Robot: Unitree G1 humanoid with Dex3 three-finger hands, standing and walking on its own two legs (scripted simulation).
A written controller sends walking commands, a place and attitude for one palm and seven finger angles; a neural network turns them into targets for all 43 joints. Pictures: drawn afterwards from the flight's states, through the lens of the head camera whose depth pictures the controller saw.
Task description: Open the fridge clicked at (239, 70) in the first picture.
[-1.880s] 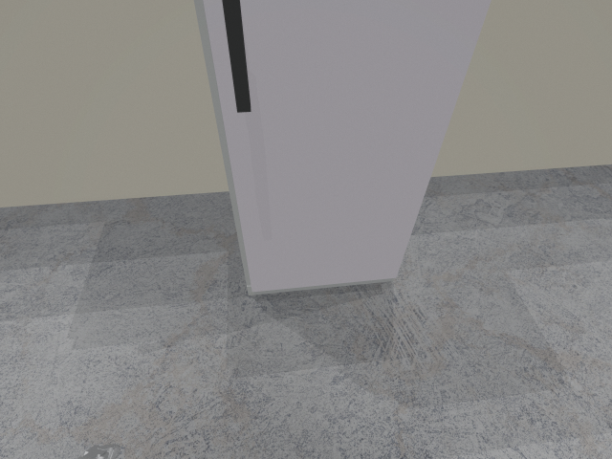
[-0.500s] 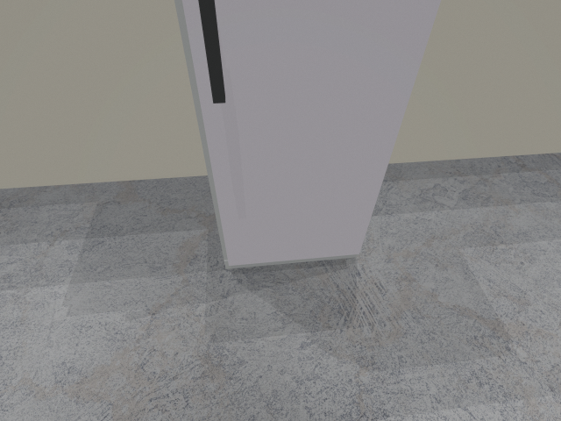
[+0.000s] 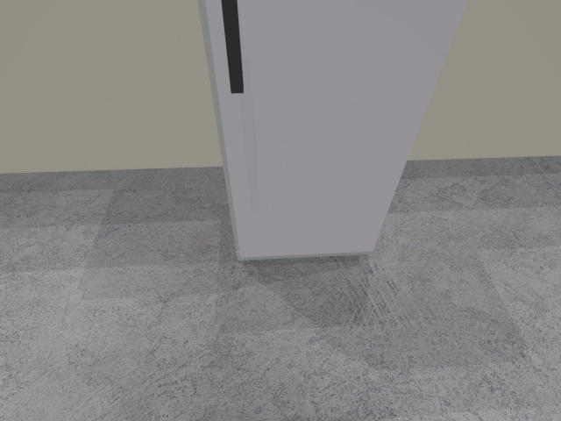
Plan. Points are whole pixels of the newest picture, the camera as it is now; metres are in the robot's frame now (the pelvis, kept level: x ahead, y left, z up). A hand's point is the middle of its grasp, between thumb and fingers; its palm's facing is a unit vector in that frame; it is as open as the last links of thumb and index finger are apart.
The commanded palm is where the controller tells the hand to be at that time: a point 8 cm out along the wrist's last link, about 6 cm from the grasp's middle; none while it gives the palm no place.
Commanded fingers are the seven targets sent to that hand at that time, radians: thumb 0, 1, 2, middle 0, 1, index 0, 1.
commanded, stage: take the last steps up to it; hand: left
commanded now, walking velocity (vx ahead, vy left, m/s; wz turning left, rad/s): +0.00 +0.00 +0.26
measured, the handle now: out of the picture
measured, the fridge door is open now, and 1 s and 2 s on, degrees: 0 0 0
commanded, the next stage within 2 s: come to a stop and stand still in 0.92 s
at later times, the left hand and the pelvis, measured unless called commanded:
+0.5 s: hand out of the picture -0.01 +0.16 -0.18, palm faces +0.16 -0.97 -0.20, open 7.4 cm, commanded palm none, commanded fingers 0.00 0.90 0.90 -0.20 -0.30 -0.20 -0.30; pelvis +0.06 -0.02 -0.01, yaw +5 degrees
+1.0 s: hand (184, 365) +0.24 +0.19 -0.18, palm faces +0.12 -0.98 -0.18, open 7.3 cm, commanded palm none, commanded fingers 0.00 0.90 0.90 -0.20 -0.30 -0.20 -0.30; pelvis +0.23 +0.01 +0.00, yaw +3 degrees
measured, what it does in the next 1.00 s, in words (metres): walks ahead: left foot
